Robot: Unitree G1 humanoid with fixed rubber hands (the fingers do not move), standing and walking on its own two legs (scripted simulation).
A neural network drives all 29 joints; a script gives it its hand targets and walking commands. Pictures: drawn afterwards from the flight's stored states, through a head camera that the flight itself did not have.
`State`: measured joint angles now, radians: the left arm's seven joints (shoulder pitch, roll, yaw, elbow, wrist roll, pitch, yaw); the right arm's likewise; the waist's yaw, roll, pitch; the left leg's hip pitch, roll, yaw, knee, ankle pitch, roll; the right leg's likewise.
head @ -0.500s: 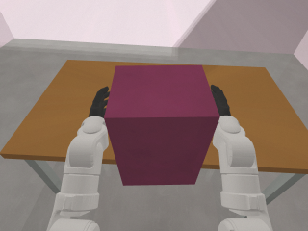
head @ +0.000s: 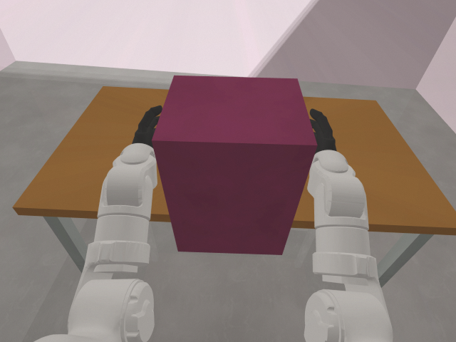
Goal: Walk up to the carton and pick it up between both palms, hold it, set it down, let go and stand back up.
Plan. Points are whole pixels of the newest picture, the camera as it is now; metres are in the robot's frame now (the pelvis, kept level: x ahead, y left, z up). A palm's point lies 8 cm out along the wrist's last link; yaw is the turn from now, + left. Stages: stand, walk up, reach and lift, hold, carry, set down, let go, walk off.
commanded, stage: hold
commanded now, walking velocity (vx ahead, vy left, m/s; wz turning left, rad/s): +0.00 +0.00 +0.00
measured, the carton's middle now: (232, 172) +0.38 +0.00 +0.13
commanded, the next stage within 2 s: none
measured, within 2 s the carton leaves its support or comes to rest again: neither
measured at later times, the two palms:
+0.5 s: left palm (147, 140) +0.42 +0.15 +0.16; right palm (307, 137) +0.43 -0.14 +0.17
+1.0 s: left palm (156, 154) +0.40 +0.13 +0.15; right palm (319, 152) +0.40 -0.16 +0.16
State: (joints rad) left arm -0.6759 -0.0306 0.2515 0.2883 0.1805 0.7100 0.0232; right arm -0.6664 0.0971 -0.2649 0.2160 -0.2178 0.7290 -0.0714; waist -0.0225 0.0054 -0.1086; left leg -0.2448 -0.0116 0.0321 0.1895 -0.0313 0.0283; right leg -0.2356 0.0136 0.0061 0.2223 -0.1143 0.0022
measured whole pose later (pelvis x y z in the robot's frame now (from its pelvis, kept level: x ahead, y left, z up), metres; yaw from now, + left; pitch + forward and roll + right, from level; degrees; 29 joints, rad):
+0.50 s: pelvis +0.04 +0.02 +0.00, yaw -1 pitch +4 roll -1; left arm -0.69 -0.05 0.23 0.45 0.15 0.60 0.16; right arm -0.76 -0.01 -0.28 0.56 -0.15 0.54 -0.02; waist -0.01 0.00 -0.16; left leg -0.24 -0.04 0.05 0.22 -0.05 0.05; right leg -0.22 -0.01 0.03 0.23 -0.08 -0.03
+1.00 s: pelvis +0.08 -0.03 +0.00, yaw +1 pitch +1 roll +0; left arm -0.33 0.00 0.10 -0.13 0.03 0.79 0.11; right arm -0.36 0.09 -0.07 -0.16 -0.08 0.81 -0.16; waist 0.00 -0.01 -0.08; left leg -0.03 0.01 -0.02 0.02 -0.02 -0.01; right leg -0.06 0.04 0.00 0.14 -0.10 0.00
